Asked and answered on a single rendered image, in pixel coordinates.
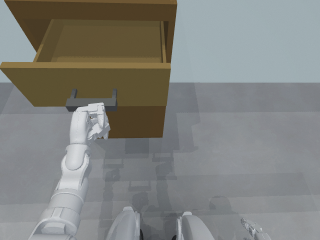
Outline left robot forearm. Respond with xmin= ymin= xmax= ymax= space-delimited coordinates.
xmin=27 ymin=143 xmax=93 ymax=240

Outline robot left hand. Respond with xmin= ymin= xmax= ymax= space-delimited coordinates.
xmin=69 ymin=102 xmax=111 ymax=147

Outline left robot thigh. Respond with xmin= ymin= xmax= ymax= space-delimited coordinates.
xmin=105 ymin=210 xmax=140 ymax=240

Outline robot right hand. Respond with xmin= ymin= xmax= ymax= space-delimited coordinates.
xmin=240 ymin=218 xmax=271 ymax=240

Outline handle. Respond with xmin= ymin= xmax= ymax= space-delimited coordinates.
xmin=65 ymin=88 xmax=118 ymax=112

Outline cabinet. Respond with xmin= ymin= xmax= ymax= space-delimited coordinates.
xmin=4 ymin=0 xmax=178 ymax=139

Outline robot thigh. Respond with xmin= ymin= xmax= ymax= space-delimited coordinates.
xmin=105 ymin=210 xmax=140 ymax=240
xmin=176 ymin=215 xmax=215 ymax=240

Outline drawer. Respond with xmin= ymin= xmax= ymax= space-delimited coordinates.
xmin=0 ymin=19 xmax=171 ymax=107

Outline right robot thigh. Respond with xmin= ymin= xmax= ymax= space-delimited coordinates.
xmin=176 ymin=215 xmax=215 ymax=240

